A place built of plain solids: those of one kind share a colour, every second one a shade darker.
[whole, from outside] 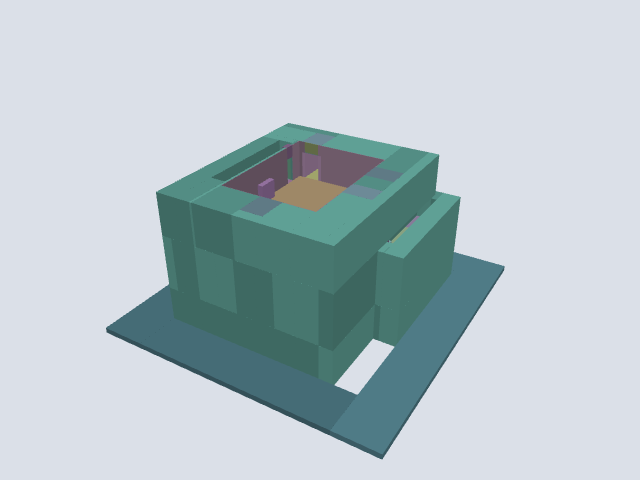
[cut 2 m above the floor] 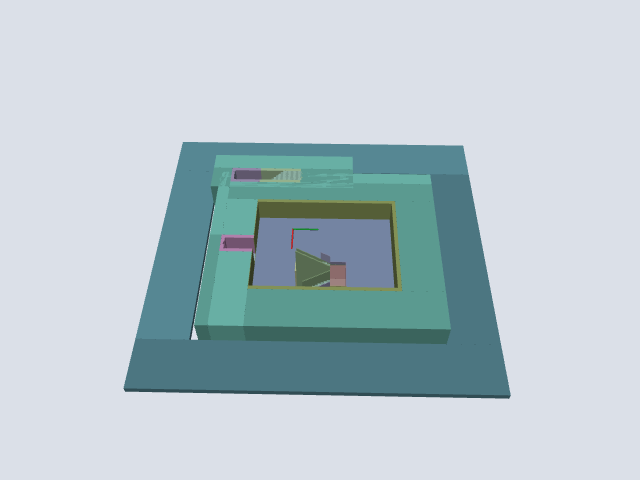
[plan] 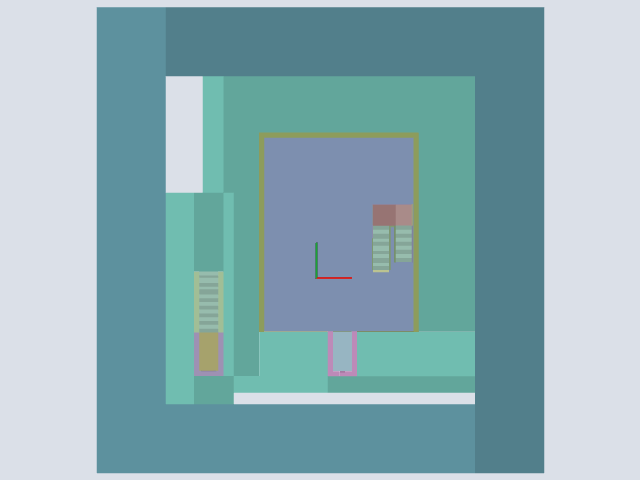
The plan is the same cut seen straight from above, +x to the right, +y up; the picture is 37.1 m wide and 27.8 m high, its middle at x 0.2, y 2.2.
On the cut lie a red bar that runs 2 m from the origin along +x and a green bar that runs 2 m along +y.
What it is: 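A hall keep with a forebuilding along a long face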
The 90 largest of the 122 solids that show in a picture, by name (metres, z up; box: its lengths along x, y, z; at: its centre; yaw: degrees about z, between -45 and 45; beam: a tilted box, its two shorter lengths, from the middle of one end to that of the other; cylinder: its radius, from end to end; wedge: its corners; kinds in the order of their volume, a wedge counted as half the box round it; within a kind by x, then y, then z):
{
 "wall_fill_1": {"box": [1.64, 12.25, 3.52], "at": [-7.92, -1.19, 1.41]},
 "wall_fill_2": {"box": [1.64, 12.25, 5.0], "at": [-7.92, -1.19, 5.67]},
 "wall_fill_3": {"box": [1.71, 4.57, 3.52], "at": [-6.24, 2.65, 1.41]},
 "wall_fill_4": {"box": [1.71, 1.64, 5.0], "at": [-6.24, 4.12, 5.67]},
 "wall_fill_5": {"box": [0.95, 18.33, 3.84], "at": [-6.11, 2.52, 10.09]},
 "wall_fill_6": {"box": [1.2, 11.32, 3.52], "at": [-5.99, 6.03, 1.41]},
 "wall_fill_7": {"box": [1.2, 8.39, 5.0], "at": [-5.99, 7.49, 5.67]},
 "wall_fill_8": {"box": [2.31, 1.64, 3.52], "at": [-5.94, -6.49, 1.41]},
 "wall_fill_9": {"box": [2.31, 1.64, 5.0], "at": [-5.94, -6.49, 5.67]},
 "wall_fill_10": {"box": [0.6, 10.61, 3.52], "at": [-5.09, -0.37, 1.41]},
 "wall_fill_11": {"box": [2.06, 6.56, 5.0], "at": [-4.36, -2.39, 5.67]},
 "wall_fill_12": {"box": [2.06, 17.36, 3.52], "at": [-4.36, 3.01, 1.41]},
 "wall_fill_13": {"box": [2.06, 9.51, 5.0], "at": [-4.36, 6.93, 5.67]},
 "wall_fill_14": {"box": [2.57, 5.28, 3.84], "at": [-4.35, -4.0, 10.09]},
 "wall_fill_15": {"box": [2.57, 1.93, 3.84], "at": [-4.35, 1.58, 10.09]},
 "wall_fill_16": {"box": [2.57, 7.35, 3.84], "at": [-4.35, 8.01, 10.09]},
 "wall_fill_17": {"box": [5.59, 0.97, 5.0], "at": [-3.79, -6.16, 5.67]},
 "wall_fill_18": {"box": [7.24, 0.97, 3.52], "at": [-2.97, -6.16, 1.41]},
 "wall_fill_19": {"box": [1.86, 3.52, 5.0], "at": [-2.4, 9.92, 5.67]},
 "wall_fill_20": {"box": [2.93, 3.52, 3.84], "at": [-1.6, 9.92, 10.09]},
 "wall_fill_21": {"box": [3.98, 2.55, 3.52], "at": [-1.34, -4.4, 1.41]},
 "wall_fill_22": {"box": [1.62, 0.95, 5.0], "at": [-0.66, 11.21, 5.67]},
 "wall_fill_23": {"box": [6.37, 3.52, 3.84], "at": [0.12, -4.88, 10.09]},
 "wall_fill_24": {"box": [2.04, 0.95, 3.84], "at": [0.88, 11.21, 10.09]},
 "wall_fill_25": {"box": [1.96, 3.52, 5.0], "at": [1.13, 9.92, 5.67]},
 "wall_fill_26": {"box": [9.25, 3.26, 3.52], "at": [1.3, 10.05, 1.41]},
 "wall_fill_27": {"box": [1.77, 0.95, 5.0], "at": [3.0, 11.21, 5.67]},
 "wall_fill_28": {"box": [3.76, 3.52, 3.84], "at": [3.78, 9.92, 10.09]},
 "wall_fill_29": {"box": [1.78, 3.52, 5.0], "at": [4.77, 9.92, 5.67]},
 "wall_fill_30": {"box": [8.53, 0.95, 3.52], "at": [4.92, -6.17, 1.41]},
 "wall_fill_31": {"box": [6.84, 2.57, 3.52], "at": [5.76, -4.41, 1.41]},
 "wall_fill_32": {"box": [0.21, 1.2, 3.84], "at": [5.77, -2.52, 10.09]},
 "wall_fill_33": {"box": [0.21, 12.75, 3.84], "at": [5.77, 5.31, 10.09]},
 "wall_fill_34": {"box": [0.21, 4.66, 5.0], "at": [5.77, 9.35, 5.67]},
 "wall_fill_35": {"box": [5.88, 0.95, 3.84], "at": [6.25, -6.17, 10.09]},
 "wall_fill_36": {"box": [1.42, 4.26, 5.0], "at": [6.58, 9.55, 5.67]},
 "wall_fill_37": {"box": [1.42, 4.26, 3.84], "at": [6.58, 9.55, 10.09]},
 "wall_fill_38": {"box": [3.86, 2.57, 3.84], "at": [7.26, -4.41, 10.09]},
 "wall_fill_39": {"box": [3.31, 0.8, 3.84], "at": [7.53, -2.72, 10.09]},
 "wall_fill_40": {"box": [3.26, 14.81, 3.52], "at": [7.55, 4.28, 1.41]},
 "wall_fill_41": {"box": [0.94, 11.7, 5.0], "at": [7.76, 5.84, 5.67]},
 "wall_fill_42": {"box": [1.89, 14.01, 3.84], "at": [8.24, 4.68, 10.09]},
 "wall_fill_43": {"box": [0.95, 14.47, 5.0], "at": [8.71, 4.45, 5.67]},
 "ground_garden_1": {"box": [4.0, 27.0, 0.5], "at": [-10.74, 2.19, -0.27]},
 "ground_garden_2": {"box": [17.92, 4.0, 0.5], "at": [0.22, -9.31, -0.27]},
 "ground_garden_3": {"box": [17.92, 4.0, 0.5], "at": [0.22, 13.68, -0.27]},
 "ground_garden_4": {"box": [4.0, 27.0, 0.5], "at": [11.18, 2.19, -0.27]},
 "wall_cellar_1": {"box": [0.3, 11.55, 3.52], "at": [-3.18, 2.65, 1.41]},
 "wall_cellar_2": {"box": [4.28, 0.04, 3.52], "at": [-1.19, -3.1, 1.41]},
 "wall_cellar_3": {"box": [9.25, 0.3, 3.52], "at": [1.3, 8.27, 1.41]},
 "wall_cellar_4": {"box": [0.3, 11.55, 3.52], "at": [5.77, 2.65, 1.41]},
 "floor_cellar_1": {"box": [8.65, 11.21, 0.35], "at": [1.3, 2.52, -0.18]},
 "floor_great_chamber_1": {"box": [8.65, 11.21, 0.35], "at": [1.3, 2.52, 8.34]},
 "wall_over_emb_great_chamber_1": {"box": [2.61, 1.97, 1.04], "at": [-4.33, -0.37, 11.49]},
 "wall_over_emb_great_chamber_2": {"box": [2.61, 1.79, 1.04], "at": [-4.33, 3.44, 11.49]},
 "wall_over_emb_great_chamber_3": {"box": [2.04, 2.61, 1.04], "at": [0.88, 9.43, 11.49]},
 "wall_over_emb_great_chamber_4": {"box": [2.02, 2.61, 1.04], "at": [4.32, -4.39, 11.49]},
 "wall_fore_flight_1": {"box": [0.3, 3.52, 6.47], "at": [-6.95, -1.39, 2.88]},
 "wall_fore_flight_2": {"box": [0.3, 3.52, 6.47], "at": [-5.54, -1.39, 2.88]},
 "step_1": {"box": [1.11, 0.3, 1.91], "at": [-6.24, -1.24, 0.91]},
 "step_2": {"box": [1.11, 0.3, 2.12], "at": [-6.24, -1.02, 1.01]},
 "step_3": {"box": [1.11, 0.3, 2.33], "at": [-6.24, -0.8, 1.11]},
 "step_4": {"box": [1.11, 0.3, 2.74], "at": [-6.24, -0.36, 1.32]},
 "step_5": {"box": [1.11, 0.3, 2.95], "at": [-6.24, -0.14, 1.42]},
 "step_6": {"box": [1.11, 0.3, 3.16], "at": [-6.24, 0.08, 1.53]},
 "step_7": {"box": [1.11, 0.3, 3.36], "at": [-6.24, 0.3, 1.63]},
 "step_8": {"box": [0.94, 0.29, 3.41], "at": [3.73, 0.54, 1.65]},
 "step_9": {"box": [0.94, 0.29, 3.25], "at": [3.73, 0.78, 1.57]},
 "step_10": {"box": [0.94, 0.29, 3.09], "at": [3.73, 1.01, 1.49]},
 "step_11": {"box": [0.94, 0.29, 2.93], "at": [3.73, 1.25, 1.41]},
 "step_12": {"box": [0.94, 0.29, 2.77], "at": [3.73, 1.48, 1.33]},
 "step_13": {"box": [0.94, 0.29, 2.61], "at": [3.73, 1.71, 1.25]},
 "step_14": {"box": [0.94, 0.29, 2.45], "at": [3.73, 1.95, 1.17]},
 "step_15": {"box": [0.94, 0.29, 2.29], "at": [3.73, 2.18, 1.09]},
 "step_16": {"box": [0.94, 0.29, 2.13], "at": [3.73, 2.42, 1.01]},
 "wall_lobby_1": {"box": [0.3, 2.52, 6.47], "at": [-6.95, -4.41, 2.88]},
 "wall_lobby_2": {"box": [0.42, 0.3, 6.47], "at": [-5.6, -5.52, 2.88]},
 "wall_lobby_3": {"box": [0.3, 2.52, 6.47], "at": [-5.54, -4.41, 2.88]},
 "wall_emb_cellar_1": {"box": [0.3, 2.61, 2.8], "at": [0.8, -4.39, 1.05]},
 "wall_emb_cellar_2": {"box": [0.3, 2.61, 2.8], "at": [2.2, -4.39, 1.05]},
 "wall_emb_great_chamber_1": {"box": [0.3, 2.61, 2.8], "at": [3.46, -4.39, 9.57]},
 "wall_emb_great_chamber_2": {"box": [0.3, 2.61, 2.8], "at": [5.18, -4.39, 9.57]},
 "floor_1": {"box": [1.32, 1.21, 1.65], "at": [3.92, 3.64, 0.77]},
 "wall_great_chamber_1": {"box": [6.67, 0.04, 3.84], "at": [0.27, -3.1, 10.09]},
 "wall_great_chamber_2": {"box": [0.04, 9.23, 3.84], "at": [5.64, 3.55, 10.09]},
 "floor_l1a_1": {"box": [0.94, 1.21, 1.65], "at": [5.05, 3.64, 0.77]},
 "hooded_fireplace_great_chamber_1": {"box": [0.5, 1.76, 1.69], "at": [5.37, 2.65, 9.34]},
 "floor_emb_great_chamber_1": {"box": [1.43, 2.32, 0.35], "at": [4.32, -4.24, 8.34]},
 "floor_emb_cellar_1": {"box": [1.1, 2.32, 0.35], "at": [1.5, -4.24, -0.18]},
 "floor_lobby_1": {"box": [1.11, 2.22, 0.35], "at": [-6.24, -4.26, -0.18]}
}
